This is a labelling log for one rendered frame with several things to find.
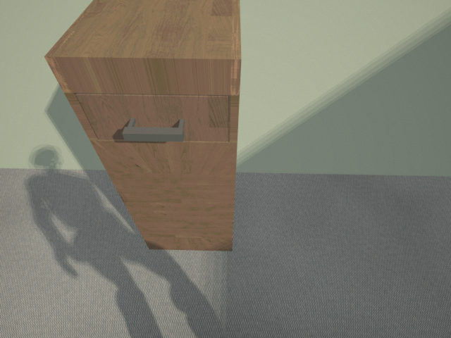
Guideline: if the cabinet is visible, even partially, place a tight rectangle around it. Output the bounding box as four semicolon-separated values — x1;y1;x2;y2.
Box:
45;0;241;251

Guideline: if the handle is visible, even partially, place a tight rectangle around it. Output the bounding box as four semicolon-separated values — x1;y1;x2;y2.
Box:
122;118;185;142

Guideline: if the drawer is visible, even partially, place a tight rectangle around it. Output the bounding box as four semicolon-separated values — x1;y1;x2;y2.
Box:
76;93;229;142

